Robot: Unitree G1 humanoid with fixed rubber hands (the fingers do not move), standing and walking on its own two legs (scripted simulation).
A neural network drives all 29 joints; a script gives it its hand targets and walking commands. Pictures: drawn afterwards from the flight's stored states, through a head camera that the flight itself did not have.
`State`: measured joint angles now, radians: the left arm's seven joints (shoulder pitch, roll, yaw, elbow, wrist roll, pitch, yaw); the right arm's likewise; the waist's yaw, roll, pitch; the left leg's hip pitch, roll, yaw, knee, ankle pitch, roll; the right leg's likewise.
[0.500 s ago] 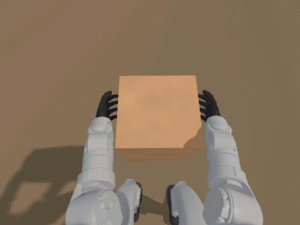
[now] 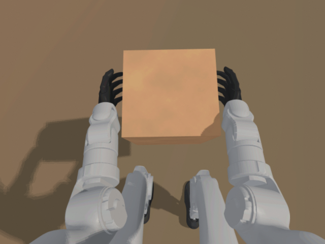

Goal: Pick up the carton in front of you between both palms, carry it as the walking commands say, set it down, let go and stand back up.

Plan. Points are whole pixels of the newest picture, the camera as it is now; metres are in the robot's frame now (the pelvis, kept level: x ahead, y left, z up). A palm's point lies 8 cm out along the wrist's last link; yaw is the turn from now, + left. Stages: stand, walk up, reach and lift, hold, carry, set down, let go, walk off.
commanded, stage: set down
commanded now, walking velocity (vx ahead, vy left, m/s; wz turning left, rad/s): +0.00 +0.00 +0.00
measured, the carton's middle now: (168, 105) +0.44 +0.02 -0.15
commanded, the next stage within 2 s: none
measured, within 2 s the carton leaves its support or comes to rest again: rests again in 1.60 s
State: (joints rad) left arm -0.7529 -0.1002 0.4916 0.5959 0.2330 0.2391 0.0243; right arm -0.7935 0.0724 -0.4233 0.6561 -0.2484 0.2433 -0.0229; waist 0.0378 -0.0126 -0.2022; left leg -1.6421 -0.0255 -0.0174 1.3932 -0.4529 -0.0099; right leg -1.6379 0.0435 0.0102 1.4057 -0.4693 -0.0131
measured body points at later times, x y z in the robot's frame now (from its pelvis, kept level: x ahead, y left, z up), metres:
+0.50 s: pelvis -0.03 +0.00 -0.13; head +0.28 +0.00 +0.20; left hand +0.46 +0.18 -0.24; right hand +0.50 -0.12 -0.25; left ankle +0.07 +0.12 -0.56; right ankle +0.07 -0.11 -0.56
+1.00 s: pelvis -0.03 +0.00 -0.22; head +0.33 +0.00 +0.05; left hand +0.50 +0.20 -0.37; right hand +0.53 -0.11 -0.38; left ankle +0.07 +0.12 -0.56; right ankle +0.07 -0.11 -0.56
